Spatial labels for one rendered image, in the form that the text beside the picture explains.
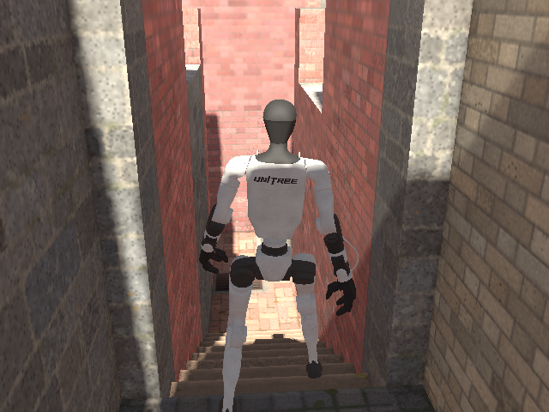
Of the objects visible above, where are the stairs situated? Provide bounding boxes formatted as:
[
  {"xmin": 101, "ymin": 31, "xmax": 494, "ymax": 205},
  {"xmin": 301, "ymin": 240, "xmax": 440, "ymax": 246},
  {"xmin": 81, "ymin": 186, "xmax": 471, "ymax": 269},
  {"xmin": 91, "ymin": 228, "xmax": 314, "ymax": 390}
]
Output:
[{"xmin": 169, "ymin": 330, "xmax": 372, "ymax": 397}]

